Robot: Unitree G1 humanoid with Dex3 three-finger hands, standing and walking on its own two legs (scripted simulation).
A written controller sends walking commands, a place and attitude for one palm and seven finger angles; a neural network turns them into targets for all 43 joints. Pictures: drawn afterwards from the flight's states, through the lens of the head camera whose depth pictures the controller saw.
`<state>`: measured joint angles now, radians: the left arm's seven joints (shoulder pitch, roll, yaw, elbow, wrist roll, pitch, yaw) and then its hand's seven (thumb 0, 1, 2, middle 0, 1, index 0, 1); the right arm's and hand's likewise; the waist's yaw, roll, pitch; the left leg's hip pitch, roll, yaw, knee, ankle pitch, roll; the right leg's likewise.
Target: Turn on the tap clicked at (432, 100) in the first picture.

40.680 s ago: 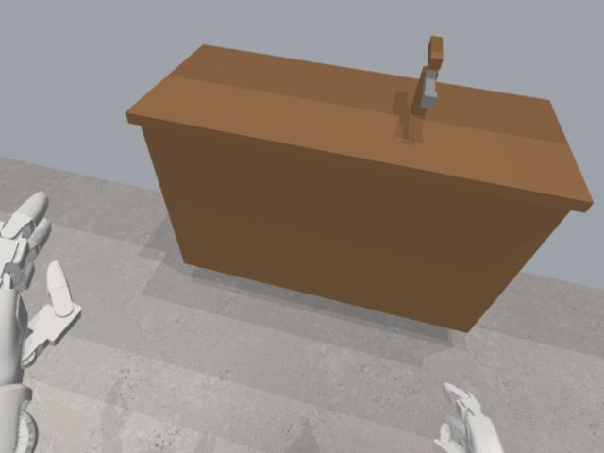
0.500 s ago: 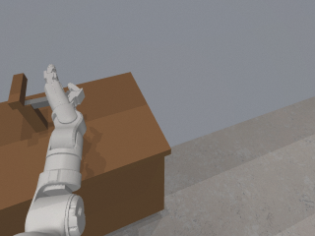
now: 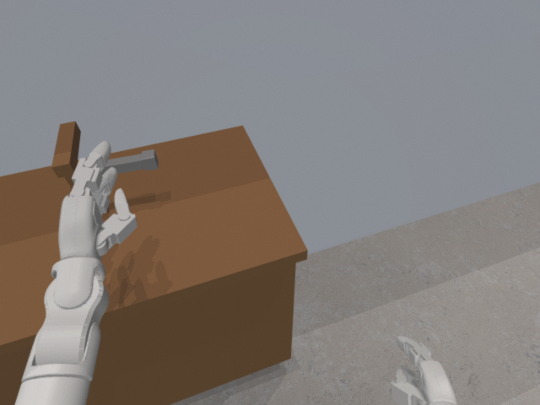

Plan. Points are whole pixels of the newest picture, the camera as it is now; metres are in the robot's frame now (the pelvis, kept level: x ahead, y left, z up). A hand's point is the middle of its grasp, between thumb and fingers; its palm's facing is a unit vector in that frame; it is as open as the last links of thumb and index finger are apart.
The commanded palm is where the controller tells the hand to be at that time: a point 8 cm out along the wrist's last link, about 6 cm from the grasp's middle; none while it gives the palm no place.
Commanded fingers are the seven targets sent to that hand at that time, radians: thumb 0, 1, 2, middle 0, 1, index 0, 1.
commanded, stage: draw the hand back beside the body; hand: left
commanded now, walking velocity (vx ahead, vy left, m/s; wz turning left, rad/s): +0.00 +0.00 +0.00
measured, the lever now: (150, 160) +0.52 +0.28 +0.08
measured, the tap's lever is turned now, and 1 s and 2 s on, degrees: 86 86 86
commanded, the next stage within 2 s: step back with the hand held close in 0.80 s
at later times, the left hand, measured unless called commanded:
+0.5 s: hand (85, 290) +0.21 +0.23 +0.15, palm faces +0.37 -0.87 -0.33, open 7.5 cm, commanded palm +0.16 +0.27 +0.17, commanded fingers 0.00 0.90 0.90 -0.20 -0.30 -0.20 -0.30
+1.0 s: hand (65, 293) +0.19 +0.24 +0.16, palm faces +0.40 -0.83 -0.38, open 7.4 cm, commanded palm +0.15 +0.27 +0.17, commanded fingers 0.00 0.90 0.90 -0.20 -0.30 -0.20 -0.30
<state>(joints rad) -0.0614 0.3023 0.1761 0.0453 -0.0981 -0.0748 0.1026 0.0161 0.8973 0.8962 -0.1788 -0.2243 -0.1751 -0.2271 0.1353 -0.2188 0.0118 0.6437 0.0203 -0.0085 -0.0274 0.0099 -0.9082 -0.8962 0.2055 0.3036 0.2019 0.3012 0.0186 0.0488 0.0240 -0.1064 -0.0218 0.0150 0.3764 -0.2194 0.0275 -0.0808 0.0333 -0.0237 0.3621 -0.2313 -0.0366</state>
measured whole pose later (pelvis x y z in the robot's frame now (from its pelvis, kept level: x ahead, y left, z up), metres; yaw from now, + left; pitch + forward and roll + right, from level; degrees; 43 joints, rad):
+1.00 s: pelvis -0.01 -0.01 +0.00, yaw +1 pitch -4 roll -1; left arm 0.43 0.35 0.30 -0.38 -0.09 -0.13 0.10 0.02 0.89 0.90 -0.21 -0.30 -0.21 -0.30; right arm 0.19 -0.23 -0.01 0.63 0.01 -0.04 -0.05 0.01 -0.91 -0.90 0.21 0.30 0.20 0.30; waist 0.04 0.07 0.01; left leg -0.14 0.00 0.00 0.45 -0.25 0.02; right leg -0.08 0.05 -0.04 0.39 -0.24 -0.05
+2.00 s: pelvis -0.14 +0.01 -0.02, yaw -1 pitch +5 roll -2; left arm 0.45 0.34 0.37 -0.47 -0.04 -0.21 0.14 0.02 0.89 0.90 -0.21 -0.30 -0.20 -0.30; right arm 0.13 -0.20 0.00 0.63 -0.01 -0.08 -0.05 0.01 -0.91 -0.90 0.21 0.30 0.20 0.30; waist 0.07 0.06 0.02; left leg -0.52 0.04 0.05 0.44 -0.01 0.04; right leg -0.12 0.09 0.06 0.41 -0.39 -0.03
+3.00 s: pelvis -0.29 +0.02 -0.01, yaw +3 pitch -3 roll +0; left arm 0.47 0.33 0.31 -0.46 -0.06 -0.14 0.14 0.02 0.89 0.90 -0.21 -0.30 -0.21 -0.30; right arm 0.23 -0.21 -0.01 0.65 0.00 -0.07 -0.06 0.01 -0.91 -0.90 0.21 0.30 0.20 0.30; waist 0.00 -0.01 0.03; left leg -0.32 0.04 0.03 0.70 -0.38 0.02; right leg -0.24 0.04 -0.08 0.51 -0.23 -0.07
